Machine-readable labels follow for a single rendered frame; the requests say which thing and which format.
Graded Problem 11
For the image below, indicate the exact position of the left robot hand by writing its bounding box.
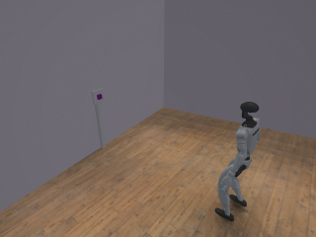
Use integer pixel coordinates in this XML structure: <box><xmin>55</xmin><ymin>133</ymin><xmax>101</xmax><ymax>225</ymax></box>
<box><xmin>219</xmin><ymin>176</ymin><xmax>233</xmax><ymax>192</ymax></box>

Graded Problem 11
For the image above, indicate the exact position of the robot right upper arm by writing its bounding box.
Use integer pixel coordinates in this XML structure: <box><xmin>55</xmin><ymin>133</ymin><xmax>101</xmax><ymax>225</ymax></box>
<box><xmin>253</xmin><ymin>118</ymin><xmax>261</xmax><ymax>141</ymax></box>

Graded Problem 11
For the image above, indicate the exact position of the robot left upper arm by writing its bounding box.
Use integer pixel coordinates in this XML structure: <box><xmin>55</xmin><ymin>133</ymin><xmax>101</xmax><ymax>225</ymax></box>
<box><xmin>236</xmin><ymin>127</ymin><xmax>248</xmax><ymax>160</ymax></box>

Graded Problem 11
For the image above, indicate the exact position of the panel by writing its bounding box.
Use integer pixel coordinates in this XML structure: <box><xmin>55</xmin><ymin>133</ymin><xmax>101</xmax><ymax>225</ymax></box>
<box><xmin>91</xmin><ymin>88</ymin><xmax>106</xmax><ymax>149</ymax></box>

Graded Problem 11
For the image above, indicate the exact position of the robot left forearm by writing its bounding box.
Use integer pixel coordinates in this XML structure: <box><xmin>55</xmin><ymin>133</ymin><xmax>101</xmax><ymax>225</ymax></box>
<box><xmin>227</xmin><ymin>153</ymin><xmax>244</xmax><ymax>179</ymax></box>

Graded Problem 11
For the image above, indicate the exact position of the robot foot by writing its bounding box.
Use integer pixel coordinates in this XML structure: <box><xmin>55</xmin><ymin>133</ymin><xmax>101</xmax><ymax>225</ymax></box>
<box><xmin>215</xmin><ymin>207</ymin><xmax>234</xmax><ymax>221</ymax></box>
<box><xmin>229</xmin><ymin>194</ymin><xmax>247</xmax><ymax>207</ymax></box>

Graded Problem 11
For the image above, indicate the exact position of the right robot foot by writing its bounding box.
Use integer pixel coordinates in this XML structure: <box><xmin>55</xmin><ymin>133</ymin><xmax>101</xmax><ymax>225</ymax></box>
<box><xmin>229</xmin><ymin>194</ymin><xmax>247</xmax><ymax>207</ymax></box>

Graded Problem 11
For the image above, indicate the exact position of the left robot foot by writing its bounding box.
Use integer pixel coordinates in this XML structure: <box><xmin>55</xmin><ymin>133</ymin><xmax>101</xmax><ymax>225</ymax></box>
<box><xmin>215</xmin><ymin>207</ymin><xmax>234</xmax><ymax>221</ymax></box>

